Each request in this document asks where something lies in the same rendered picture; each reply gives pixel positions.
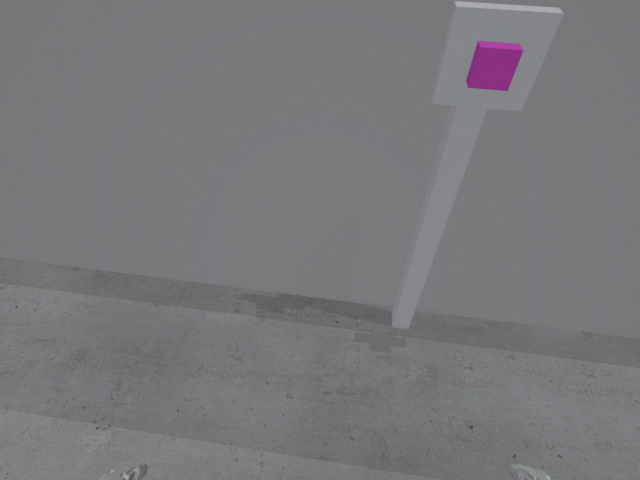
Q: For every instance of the panel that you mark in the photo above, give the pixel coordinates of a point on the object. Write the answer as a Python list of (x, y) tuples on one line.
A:
[(533, 27)]

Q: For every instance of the button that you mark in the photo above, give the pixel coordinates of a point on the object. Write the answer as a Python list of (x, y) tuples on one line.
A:
[(493, 65)]

